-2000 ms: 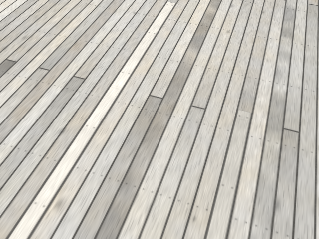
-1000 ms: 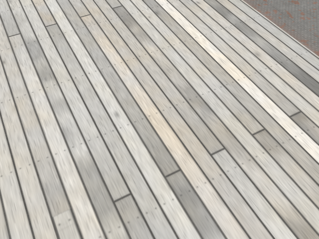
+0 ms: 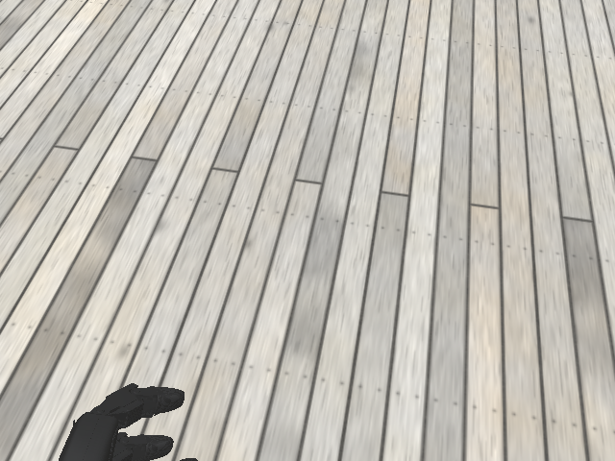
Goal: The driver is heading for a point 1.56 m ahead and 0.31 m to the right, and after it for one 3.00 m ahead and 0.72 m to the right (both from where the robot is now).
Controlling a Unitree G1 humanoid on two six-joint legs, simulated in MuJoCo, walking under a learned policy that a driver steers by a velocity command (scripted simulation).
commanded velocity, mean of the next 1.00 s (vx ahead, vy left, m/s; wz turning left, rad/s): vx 1.00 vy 0.00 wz -0.30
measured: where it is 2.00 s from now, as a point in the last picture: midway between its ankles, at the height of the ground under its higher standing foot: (402, 102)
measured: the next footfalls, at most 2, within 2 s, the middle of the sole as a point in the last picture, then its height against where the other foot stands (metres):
right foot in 0.14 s outside the picture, level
left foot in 0.54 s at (239, 400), level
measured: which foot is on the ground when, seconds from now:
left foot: down 0.00-0.14, up 0.16-0.52, down 0.54-0.96, up 0.98-1.00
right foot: up 0.00-0.12, down 0.14-0.52, up 0.54-0.94, down 0.96-1.00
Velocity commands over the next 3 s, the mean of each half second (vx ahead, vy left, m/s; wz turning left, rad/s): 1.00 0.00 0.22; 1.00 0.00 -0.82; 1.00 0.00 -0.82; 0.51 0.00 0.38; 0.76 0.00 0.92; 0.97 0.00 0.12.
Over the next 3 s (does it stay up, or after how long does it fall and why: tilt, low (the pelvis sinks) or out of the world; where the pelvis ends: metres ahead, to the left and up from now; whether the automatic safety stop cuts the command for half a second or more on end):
stays up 2.30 -0.47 0.01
